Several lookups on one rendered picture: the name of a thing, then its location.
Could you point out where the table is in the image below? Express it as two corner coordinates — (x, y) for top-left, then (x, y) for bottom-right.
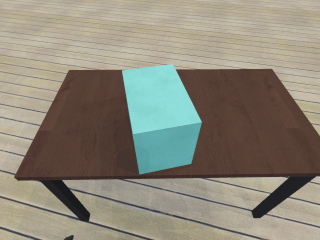
(14, 69), (320, 222)

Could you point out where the carton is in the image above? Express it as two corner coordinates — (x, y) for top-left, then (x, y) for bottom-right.
(122, 64), (202, 175)

